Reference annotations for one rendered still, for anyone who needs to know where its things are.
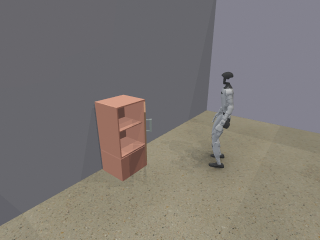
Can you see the right robot forearm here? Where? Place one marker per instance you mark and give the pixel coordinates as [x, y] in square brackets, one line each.
[221, 110]

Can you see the left robot shin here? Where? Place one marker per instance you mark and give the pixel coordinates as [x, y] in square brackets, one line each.
[216, 152]

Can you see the humanoid robot head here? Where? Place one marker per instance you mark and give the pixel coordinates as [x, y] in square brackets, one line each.
[227, 75]

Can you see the left robot hand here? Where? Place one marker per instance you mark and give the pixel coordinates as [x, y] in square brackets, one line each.
[218, 129]

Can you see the handle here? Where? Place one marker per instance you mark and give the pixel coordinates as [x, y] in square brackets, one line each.
[150, 125]

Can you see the cupboard door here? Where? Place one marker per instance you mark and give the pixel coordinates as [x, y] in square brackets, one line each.
[145, 134]

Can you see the robot left upper arm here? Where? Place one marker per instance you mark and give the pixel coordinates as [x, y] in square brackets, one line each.
[229, 95]

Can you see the left robot forearm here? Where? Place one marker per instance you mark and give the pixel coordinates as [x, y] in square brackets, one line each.
[226, 115]

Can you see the right robot hand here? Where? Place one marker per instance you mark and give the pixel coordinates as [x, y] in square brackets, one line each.
[216, 115]

